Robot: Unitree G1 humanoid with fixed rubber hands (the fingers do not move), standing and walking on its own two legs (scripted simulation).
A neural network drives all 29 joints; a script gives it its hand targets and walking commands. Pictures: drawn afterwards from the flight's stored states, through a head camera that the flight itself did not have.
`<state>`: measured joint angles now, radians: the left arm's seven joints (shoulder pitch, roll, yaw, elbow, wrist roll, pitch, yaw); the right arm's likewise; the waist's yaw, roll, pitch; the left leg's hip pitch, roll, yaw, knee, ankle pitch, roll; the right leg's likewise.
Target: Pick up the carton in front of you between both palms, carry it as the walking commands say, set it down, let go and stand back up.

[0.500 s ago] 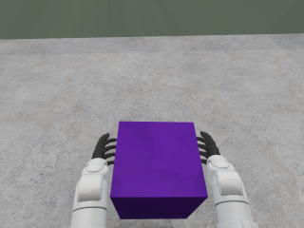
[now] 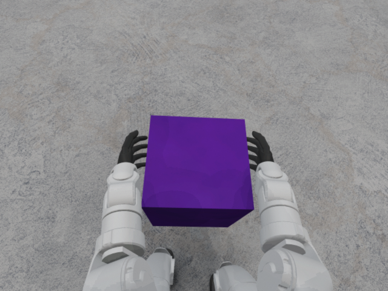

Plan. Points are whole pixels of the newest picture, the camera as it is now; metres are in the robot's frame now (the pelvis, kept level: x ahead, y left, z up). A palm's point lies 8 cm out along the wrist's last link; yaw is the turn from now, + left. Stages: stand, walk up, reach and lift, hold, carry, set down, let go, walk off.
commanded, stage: set down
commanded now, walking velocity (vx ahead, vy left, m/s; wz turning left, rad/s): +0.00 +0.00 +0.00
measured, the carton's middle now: (194, 178) +0.36 +0.02 -0.11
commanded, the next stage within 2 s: none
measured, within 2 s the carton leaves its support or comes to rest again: rests again in 1.96 s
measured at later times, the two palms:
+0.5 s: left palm (133, 177) +0.39 +0.19 -0.21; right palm (234, 175) +0.41 -0.11 -0.21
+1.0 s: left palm (134, 184) +0.42 +0.22 -0.36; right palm (218, 181) +0.44 -0.08 -0.36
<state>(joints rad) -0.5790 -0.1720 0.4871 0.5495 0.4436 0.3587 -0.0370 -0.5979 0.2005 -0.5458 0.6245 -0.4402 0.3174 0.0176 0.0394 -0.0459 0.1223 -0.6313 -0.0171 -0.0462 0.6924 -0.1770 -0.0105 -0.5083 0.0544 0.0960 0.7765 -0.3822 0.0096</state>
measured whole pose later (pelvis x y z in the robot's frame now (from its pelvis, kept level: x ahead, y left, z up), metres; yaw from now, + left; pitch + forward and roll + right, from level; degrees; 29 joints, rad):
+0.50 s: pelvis -0.02 +0.00 -0.13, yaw -3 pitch +38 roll -4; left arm -0.76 -0.04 0.42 0.60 0.25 0.21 -0.01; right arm -0.75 0.13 -0.44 0.64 -0.17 0.18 -0.10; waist 0.07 -0.06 -0.15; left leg -1.64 -0.03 -0.11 1.30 -0.32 -0.04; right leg -1.50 0.14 0.06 1.38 -0.54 0.03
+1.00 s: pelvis -0.05 +0.01 -0.26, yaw -7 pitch +44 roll -7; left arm -1.03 0.11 0.41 0.74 0.19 0.23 0.00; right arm -1.03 0.05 -0.41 0.76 -0.12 0.20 -0.17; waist 0.12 -0.08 -0.08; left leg -2.12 -0.07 -0.15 1.74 -0.38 -0.06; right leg -1.96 0.20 0.04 1.81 -0.64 0.07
